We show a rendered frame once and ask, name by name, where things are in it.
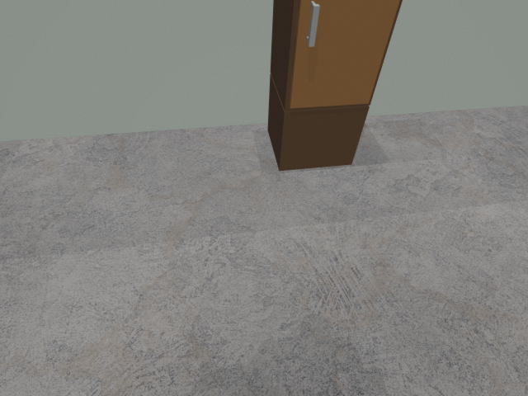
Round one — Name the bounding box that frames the cupboard door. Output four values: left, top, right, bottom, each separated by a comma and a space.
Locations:
290, 0, 400, 109

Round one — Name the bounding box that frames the handle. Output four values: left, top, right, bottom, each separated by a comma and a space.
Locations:
306, 1, 320, 47

